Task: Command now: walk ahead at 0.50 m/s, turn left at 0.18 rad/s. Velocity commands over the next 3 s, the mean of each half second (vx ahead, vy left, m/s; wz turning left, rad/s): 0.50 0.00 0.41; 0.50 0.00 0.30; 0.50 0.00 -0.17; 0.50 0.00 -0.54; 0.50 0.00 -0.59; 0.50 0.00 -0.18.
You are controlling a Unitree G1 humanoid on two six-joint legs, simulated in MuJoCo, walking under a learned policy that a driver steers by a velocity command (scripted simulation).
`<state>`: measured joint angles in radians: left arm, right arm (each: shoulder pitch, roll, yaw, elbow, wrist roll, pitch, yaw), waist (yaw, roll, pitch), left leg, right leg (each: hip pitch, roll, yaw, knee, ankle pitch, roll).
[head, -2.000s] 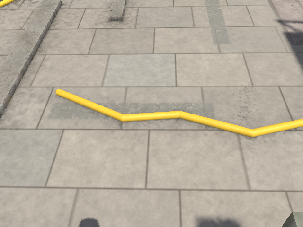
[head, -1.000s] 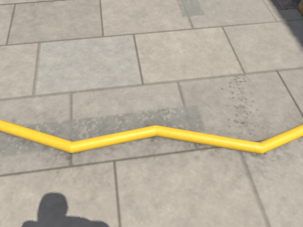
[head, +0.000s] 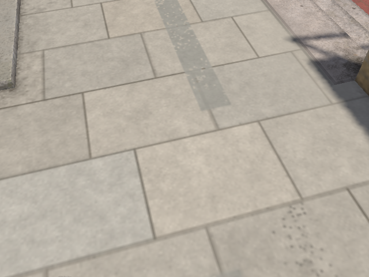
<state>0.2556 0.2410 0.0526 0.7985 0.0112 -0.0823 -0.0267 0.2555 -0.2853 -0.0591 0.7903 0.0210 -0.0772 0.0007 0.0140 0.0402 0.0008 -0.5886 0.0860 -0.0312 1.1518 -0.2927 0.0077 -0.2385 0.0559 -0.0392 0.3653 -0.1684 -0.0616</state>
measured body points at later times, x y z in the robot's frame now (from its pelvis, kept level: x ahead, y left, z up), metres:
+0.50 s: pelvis +0.27 +0.07 +0.02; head +0.30 +0.08 +0.47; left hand +0.35 +0.37 -0.08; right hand +0.44 -0.16 -0.08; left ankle +0.30 +0.18 -0.70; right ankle +0.23 -0.08 -0.62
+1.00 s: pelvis +0.56 +0.08 +0.00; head +0.58 +0.07 +0.45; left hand +0.49 +0.33 -0.13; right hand +0.78 -0.11 -0.12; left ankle +0.52 +0.23 -0.66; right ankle +0.62 +0.00 -0.74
